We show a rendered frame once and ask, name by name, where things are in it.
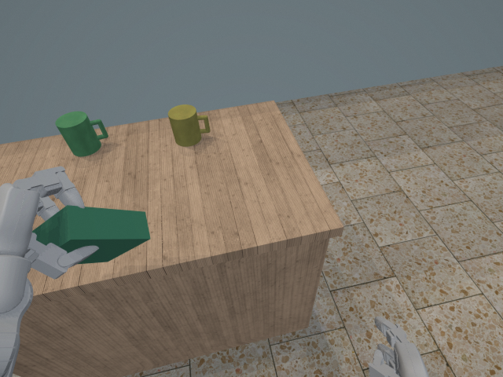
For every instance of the robot left forearm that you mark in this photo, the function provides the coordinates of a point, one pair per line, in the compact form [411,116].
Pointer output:
[16,294]

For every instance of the sponge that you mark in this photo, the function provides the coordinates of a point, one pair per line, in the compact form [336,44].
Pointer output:
[113,231]

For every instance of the table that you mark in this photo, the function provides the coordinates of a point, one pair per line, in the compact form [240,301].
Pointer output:
[239,227]

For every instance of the left robot hand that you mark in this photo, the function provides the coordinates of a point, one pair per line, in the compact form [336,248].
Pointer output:
[20,202]

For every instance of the right robot hand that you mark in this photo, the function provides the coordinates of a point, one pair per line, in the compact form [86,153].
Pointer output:
[404,361]

